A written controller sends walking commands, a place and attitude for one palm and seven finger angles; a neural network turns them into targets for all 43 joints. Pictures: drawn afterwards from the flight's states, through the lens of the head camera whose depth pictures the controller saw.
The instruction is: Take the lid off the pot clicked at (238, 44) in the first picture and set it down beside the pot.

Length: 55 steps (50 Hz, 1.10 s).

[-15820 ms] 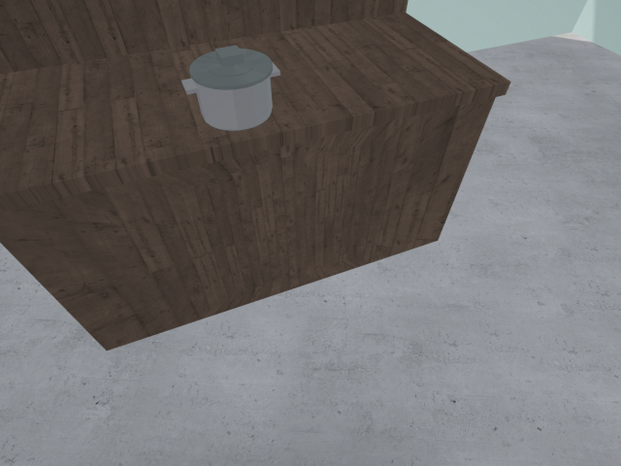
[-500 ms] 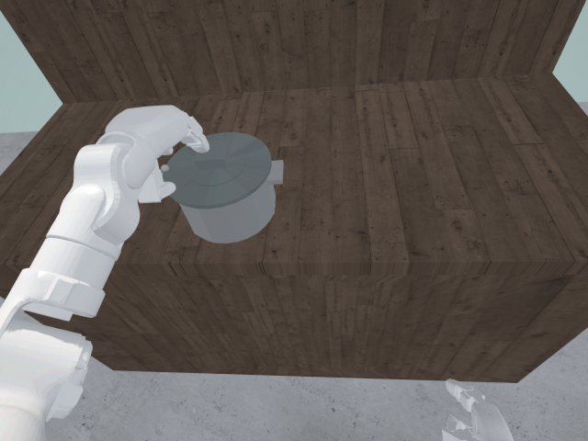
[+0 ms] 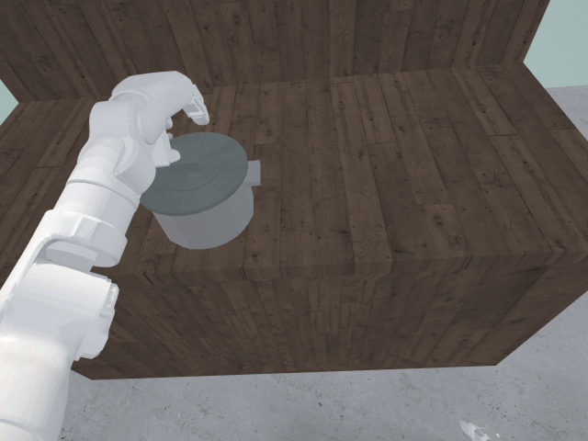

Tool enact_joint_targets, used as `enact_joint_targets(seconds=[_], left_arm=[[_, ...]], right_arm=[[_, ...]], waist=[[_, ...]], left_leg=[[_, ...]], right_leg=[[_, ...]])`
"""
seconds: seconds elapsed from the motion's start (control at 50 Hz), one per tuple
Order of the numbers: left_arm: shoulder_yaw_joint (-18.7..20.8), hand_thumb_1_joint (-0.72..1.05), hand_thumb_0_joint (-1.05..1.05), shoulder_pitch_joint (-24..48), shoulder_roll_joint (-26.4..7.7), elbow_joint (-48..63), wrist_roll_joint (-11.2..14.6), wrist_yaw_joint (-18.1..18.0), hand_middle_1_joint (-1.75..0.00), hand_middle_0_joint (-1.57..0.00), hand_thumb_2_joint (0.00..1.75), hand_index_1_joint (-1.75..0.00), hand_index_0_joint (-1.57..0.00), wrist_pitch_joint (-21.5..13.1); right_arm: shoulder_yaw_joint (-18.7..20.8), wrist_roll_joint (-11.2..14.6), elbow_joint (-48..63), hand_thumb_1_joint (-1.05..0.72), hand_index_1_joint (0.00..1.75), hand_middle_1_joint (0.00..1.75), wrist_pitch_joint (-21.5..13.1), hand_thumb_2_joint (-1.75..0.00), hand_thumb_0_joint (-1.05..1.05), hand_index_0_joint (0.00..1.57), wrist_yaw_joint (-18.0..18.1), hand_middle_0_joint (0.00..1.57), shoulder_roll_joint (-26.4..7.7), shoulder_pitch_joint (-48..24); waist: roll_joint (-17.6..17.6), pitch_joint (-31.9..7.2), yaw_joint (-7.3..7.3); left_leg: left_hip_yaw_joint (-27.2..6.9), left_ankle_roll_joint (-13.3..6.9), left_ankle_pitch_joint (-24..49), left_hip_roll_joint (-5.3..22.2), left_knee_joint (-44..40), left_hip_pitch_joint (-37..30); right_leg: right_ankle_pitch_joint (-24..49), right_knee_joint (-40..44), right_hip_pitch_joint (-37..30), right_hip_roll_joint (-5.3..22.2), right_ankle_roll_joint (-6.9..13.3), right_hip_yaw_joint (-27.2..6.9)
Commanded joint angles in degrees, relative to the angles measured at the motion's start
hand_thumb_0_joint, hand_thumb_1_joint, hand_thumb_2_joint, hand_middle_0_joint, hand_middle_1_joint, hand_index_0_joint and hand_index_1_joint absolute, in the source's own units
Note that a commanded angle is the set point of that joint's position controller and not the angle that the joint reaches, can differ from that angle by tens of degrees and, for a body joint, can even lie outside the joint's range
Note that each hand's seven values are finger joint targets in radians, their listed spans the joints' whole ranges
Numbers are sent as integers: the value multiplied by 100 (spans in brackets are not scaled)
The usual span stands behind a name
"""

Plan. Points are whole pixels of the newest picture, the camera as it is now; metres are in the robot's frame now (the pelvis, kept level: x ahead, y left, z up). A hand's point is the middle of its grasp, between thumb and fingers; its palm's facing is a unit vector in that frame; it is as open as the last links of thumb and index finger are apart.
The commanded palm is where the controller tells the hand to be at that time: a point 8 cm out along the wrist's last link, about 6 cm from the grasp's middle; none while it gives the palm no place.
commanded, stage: move the open hand above the knob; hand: left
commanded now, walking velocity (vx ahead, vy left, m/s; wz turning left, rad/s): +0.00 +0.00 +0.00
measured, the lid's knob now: (185, 157) +0.52 +0.17 +0.11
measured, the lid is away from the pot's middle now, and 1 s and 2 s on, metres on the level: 0.01 0.01 0.01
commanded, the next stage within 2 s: lower the open fingers around the knob in 0.82 s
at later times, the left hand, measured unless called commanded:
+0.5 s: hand (166, 127) +0.49 +0.16 +0.18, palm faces -0.26 -0.03 -0.97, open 9.8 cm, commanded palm +0.48 +0.17 +0.24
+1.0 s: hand (166, 128) +0.49 +0.17 +0.18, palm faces -0.29 -0.05 -0.96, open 9.8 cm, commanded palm +0.48 +0.17 +0.23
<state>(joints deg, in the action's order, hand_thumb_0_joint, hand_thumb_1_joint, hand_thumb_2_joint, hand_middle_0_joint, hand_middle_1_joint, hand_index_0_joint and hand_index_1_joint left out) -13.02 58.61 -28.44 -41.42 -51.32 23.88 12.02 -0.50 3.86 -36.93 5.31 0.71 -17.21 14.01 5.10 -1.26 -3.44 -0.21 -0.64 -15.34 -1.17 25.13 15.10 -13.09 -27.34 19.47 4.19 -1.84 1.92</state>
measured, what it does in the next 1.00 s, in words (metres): stands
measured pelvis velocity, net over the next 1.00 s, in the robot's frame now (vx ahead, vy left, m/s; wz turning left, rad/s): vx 0.01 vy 0.01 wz -0.01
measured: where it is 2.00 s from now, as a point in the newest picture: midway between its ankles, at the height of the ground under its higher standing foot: outside the picture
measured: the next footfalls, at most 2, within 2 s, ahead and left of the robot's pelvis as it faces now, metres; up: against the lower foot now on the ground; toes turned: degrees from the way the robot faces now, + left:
none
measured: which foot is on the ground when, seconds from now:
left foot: down 0.00-1.00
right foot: down 0.00-1.00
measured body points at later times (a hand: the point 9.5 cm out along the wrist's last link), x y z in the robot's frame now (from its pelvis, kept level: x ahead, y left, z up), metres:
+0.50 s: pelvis +0.01 +0.01 +0.00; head +0.05 -0.03 +0.45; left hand +0.50 +0.16 +0.24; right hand +0.08 -0.26 -0.14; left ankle -0.03 +0.12 -0.74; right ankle +0.00 -0.14 -0.74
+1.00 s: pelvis +0.01 +0.01 +0.00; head +0.05 -0.02 +0.45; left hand +0.50 +0.17 +0.23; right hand +0.09 -0.25 -0.14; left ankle -0.03 +0.12 -0.74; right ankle +0.00 -0.14 -0.74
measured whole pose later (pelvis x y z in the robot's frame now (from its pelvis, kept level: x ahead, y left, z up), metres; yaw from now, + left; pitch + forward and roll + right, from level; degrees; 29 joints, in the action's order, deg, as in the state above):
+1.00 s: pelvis +0.01 +0.01 +0.00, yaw -1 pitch +8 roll +0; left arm -13.2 65.7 -27.7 -52.2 -52.2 23.7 12.0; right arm -0.9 3.5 -38.3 4.8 1.0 -16.2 14.9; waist 4.1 -2.6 -4.3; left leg 0.5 -1.5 -15.6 -1.7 25.2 17.3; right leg -12.5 -26.2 21.3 4.6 -2.6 1.2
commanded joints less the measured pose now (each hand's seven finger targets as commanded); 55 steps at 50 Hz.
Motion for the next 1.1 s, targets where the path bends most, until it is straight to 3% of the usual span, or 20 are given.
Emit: enact_joint_targets(seconds=[0.0, 0.06, 0.1, 0.16, 0.18, 0.26, 0.3, 0.32, 0.38, 0.5, 0.56, 0.68, 0.74, 0.78, 0.84, 0.9, 0.96, 0.98, 1.02, 1.08], left_arm=[[694, -30, 0, 3182, -1597, 693, -200, -240, -8, -86, 150, -8, -86, -37], [253, -30, 0, 3380, -1049, 319, -113, -218, -8, -86, 150, -8, -86, -16], [646, -30, 0, 3864, -1617, 360, -214, -267, -8, -86, 150, -8, -86, -78], [538, -30, 0, 3579, -1434, 105, -208, -291, -8, -86, 150, -8, -86, -157], [861, -30, 0, 3633, -1840, 216, -288, -328, -8, -86, 150, -8, -86, -197], [614, -30, 0, 3155, -1455, 3, -234, -292, -8, -86, 150, -8, -86, -187], [894, -30, 0, 3310, -1860, 133, -282, -287, -8, -86, 150, -8, -86, -197], [589, -30, 0, 3401, -1538, 220, -271, -257, -8, -86, 150, -8, -86, -204], [751, -30, 0, 3439, -1697, 644, -223, -269, -8, -86, 150, -8, -86, -247], [593, -30, 0, 3361, -1482, 273, -207, -253, -8, -86, 150, -8, -86, -168], [364, -30, 0, 3743, -1239, 894, -109, -277, -8, -86, 150, -8, -86, -263], [476, -30, 0, 3471, -1317, 114, -205, -290, -8, -86, 150, -8, -86, -123], [311, -30, 0, 3796, -1161, 326, -202, -273, -8, -86, 150, -8, -86, -150], [549, -30, 0, 3711, -1443, 298, -215, -294, -8, -86, 150, -8, -86, -194], [238, -30, 0, 3763, -1064, 37, -202, -265, -8, -86, 150, -8, -86, -152], [535, -30, 0, 3861, -1410, 339, -209, -311, -8, -86, 150, -8, -86, -239], [448, -30, 0, 3594, -1263, -328, -139, -125, -8, -86, 150, -8, -86, 172], [504, -30, 0, 3762, -1362, 58, -187, -89, -8, -86, 150, -8, -86, 156], [359, -30, 0, 3545, -1153, -10, -197, -1, -8, -86, 150, -8, -86, 155], [462, -30, 0, 3341, -1316, -198, -141, 38, -8, -86, 150, -8, -86, 77]], right_arm=[[205, 7, 652, -90, 30, 30, -205, -90, 0, 20, 48, 20, -616, -115], [227, 11, 546, -90, 30, 30, -191, -90, 0, 20, 68, 20, -629, 15], [225, -12, 496, -90, 30, 30, -225, -90, 0, 20, 119, 20, -646, 124], [234, -26, 475, -90, 30, 30, -227, -90, 0, 20, 127, 20, -642, 215], [220, -48, 496, -90, 30, 30, -235, -90, 0, 20, 113, 20, -637, 219], [235, -20, 556, -90, 30, 30, -203, -90, 0, 20, 73, 20, -636, 172], [221, -17, 578, -90, 30, 30, -190, -90, 0, 20, 84, 20, -649, 129], [213, -5, 615, -90, 30, 30, -197, -90, 0, 20, 87, 20, -609, 66], [253, -18, 617, -90, 30, 30, -225, -90, 0, 20, 74, 20, -613, 120], [225, 4, 514, -90, 30, 30, -217, -90, 0, 20, 84, 20, -620, 110], [249, -7, 562, -90, 30, 30, -293, -90, 0, 20, 83, 20, -594, 67], [187, -14, 455, -90, 30, 30, -209, -90, 0, 20, 70, 20, -603, 87], [195, -9, 499, -90, 30, 30, -240, -90, 0, 20, 82, 20, -564, 66], [201, -36, 499, -90, 30, 30, -229, -90, 0, 20, 93, 20, -594, 108], [179, -13, 461, -90, 30, 30, -204, -90, 0, 20, 93, 20, -576, 122], [190, -43, 512, -90, 30, 30, -239, -90, 0, 20, 95, 20, -576, 133], [212, -33, 404, -90, 30, 30, -237, -90, 0, 20, 53, 20, -672, 226], [212, -42, 458, -90, 30, 30, -264, -90, 0, 20, 30, 20, -638, 199], [225, -49, 489, -90, 30, 30, -297, -90, 0, 20, 35, 20, -613, 172], [218, -33, 484, -90, 30, 30, -243, -90, 0, 20, 63, 20, -674, 196]], waist=[[-677, -2340, -25], [-718, -2141, -188], [-747, -2465, -174], [-573, -2515, -152], [-626, -2706, -70], [-633, -2485, -74], [-797, -2535, -37], [-674, -2504, -89], [-504, -2719, -73], [-637, -2293, -123], [-286, -2621, -160], [-681, -2268, -130], [-521, -2384, -172], [-528, -2574, -146], [-574, -2285, -209], [-474, -2652, -134], [-581, -2494, -141], [-574, -2761, -112], [-755, -2538, -154], [-895, -2291, -157]], left_leg=[[-16, -270, 2160, -195, -92, -576], [-3, -290, 2123, -190, -50, -609], [26, -302, 2031, -193, -76, -620], [33, -311, 2289, -176, -51, -640], [-9, -294, 2393, -159, -65, -641], [28, -322, 2652, -138, -28, -605], [69, -323, 2391, -136, -93, -509], [59, -325, 2375, -147, -103, -563], [-13, -328, 2702, -108, -30, -865], [-18, -300, 2358, -116, -77, -735], [-64, -304, 2695, -110, 22, -1106], [-23, -250, 2314, -114, -83, -684], [-25, -269, 2294, -121, -61, -834], [-56, -262, 2522, -106, -17, -892], [-36, -247, 2308, -111, -66, -778], [-56, -265, 2608, -109, -21, -905], [-96, -273, 2745, -157, 11, -784], [-121, -274, 2923, -141, 7, -920], [-92, -313, 2859, -157, 56, -888], [-8, -314, 2416, -172, -22, -627]], right_leg=[[2142, 21, -1218, -361, 321, 162], [2068, 99, -895, -387, 318, 185], [2160, 73, -1121, -386, 302, 123], [2303, 81, -1097, -366, 318, 121], [2369, 30, -1276, -366, 314, 109], [2462, 75, -1142, -366, 312, 124], [2441, 71, -1324, -364, 293, 95], [2345, 83, -1189, -362, 296, 112], [2362, 93, -1155, -380, 297, 97], [2018, 126, -865, -397, 316, 167], [2092, 91, -771, -384, 330, 150], [1969, 103, -794, -387, 330, 193], [1929, 107, -730, -380, 334, 175], [2042, 74, -828, -387, 336, 159], [1872, 113, -625, -398, 337, 197], [2125, 72, -882, -377, 341, 153], [2300, 24, -857, -393, 344, 192], [2418, 3, -997, -394, 320, 163], [2421, 36, -936, -415, 306, 182], [2279, 88, -964, -419, 296, 186]])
